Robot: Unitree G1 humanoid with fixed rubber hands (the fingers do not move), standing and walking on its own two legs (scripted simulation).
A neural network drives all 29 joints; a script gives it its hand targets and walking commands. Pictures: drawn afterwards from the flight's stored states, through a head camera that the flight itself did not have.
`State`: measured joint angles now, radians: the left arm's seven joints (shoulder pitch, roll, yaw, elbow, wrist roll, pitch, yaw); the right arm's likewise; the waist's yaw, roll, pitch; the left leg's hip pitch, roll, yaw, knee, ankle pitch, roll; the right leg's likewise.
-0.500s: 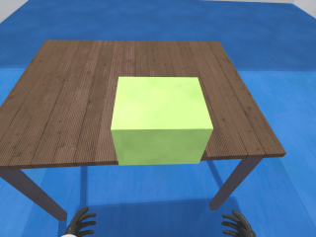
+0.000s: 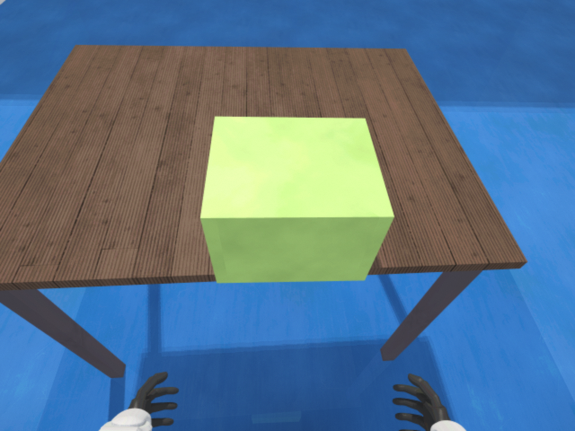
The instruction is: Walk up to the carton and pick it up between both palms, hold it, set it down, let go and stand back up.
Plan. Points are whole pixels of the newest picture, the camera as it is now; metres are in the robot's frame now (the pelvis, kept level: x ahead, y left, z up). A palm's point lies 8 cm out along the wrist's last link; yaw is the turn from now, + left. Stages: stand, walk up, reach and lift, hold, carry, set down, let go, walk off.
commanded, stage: set down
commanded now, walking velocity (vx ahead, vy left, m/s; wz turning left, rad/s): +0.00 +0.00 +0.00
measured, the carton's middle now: (291, 200) +0.48 +0.00 +0.03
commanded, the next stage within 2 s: let go in 0.54 s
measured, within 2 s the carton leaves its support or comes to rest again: neither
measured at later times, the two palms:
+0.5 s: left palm (146, 426) +0.17 +0.21 -0.13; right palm out of the picture +0.15 -0.21 -0.14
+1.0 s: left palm (126, 415) +0.17 +0.22 -0.07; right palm (468, 411) +0.18 -0.25 -0.07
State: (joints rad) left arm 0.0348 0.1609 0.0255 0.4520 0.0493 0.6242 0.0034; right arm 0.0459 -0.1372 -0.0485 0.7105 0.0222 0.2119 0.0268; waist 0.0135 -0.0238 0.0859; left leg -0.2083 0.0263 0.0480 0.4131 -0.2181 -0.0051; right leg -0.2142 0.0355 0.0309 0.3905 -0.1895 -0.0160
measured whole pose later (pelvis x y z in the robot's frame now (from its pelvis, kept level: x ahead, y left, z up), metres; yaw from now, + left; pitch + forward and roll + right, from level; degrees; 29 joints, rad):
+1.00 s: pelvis +0.01 -0.01 +0.00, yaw +0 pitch -1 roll +0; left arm 0.21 0.25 -0.01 0.30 0.03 0.44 -0.01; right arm 0.11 -0.20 -0.07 0.71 0.03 0.00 0.07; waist 0.02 -0.04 0.04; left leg -0.13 0.04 0.05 0.36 -0.22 -0.02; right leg -0.14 0.05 0.03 0.35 -0.19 -0.03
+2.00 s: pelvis +0.03 +0.03 -0.01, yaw +7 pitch +2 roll -2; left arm 0.35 0.19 0.04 0.91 0.02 -0.03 0.03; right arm 0.34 -0.15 -0.03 0.91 -0.03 -0.04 -0.01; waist 0.03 0.01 -0.07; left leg -0.28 -0.03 -0.06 0.59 -0.33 0.04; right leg -0.20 -0.02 -0.09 0.49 -0.31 0.02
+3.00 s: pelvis +0.00 +0.00 -0.01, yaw +10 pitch -1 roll -1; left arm 0.38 0.10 0.01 1.17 0.02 0.00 0.04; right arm 0.36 -0.11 0.01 1.12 -0.01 0.00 -0.04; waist 0.00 0.01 0.00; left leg -0.25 -0.03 -0.11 0.53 -0.25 0.00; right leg -0.18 -0.02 -0.12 0.48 -0.28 -0.01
